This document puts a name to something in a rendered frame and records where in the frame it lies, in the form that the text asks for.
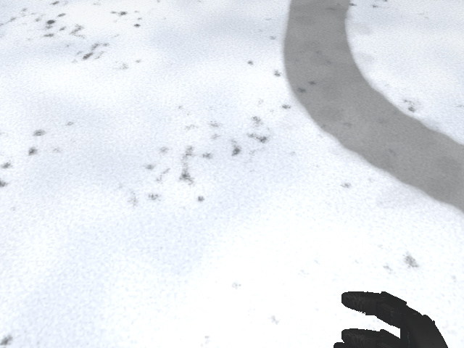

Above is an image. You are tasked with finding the robot right hand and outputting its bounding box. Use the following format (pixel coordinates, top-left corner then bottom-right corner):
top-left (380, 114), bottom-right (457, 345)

top-left (333, 291), bottom-right (448, 348)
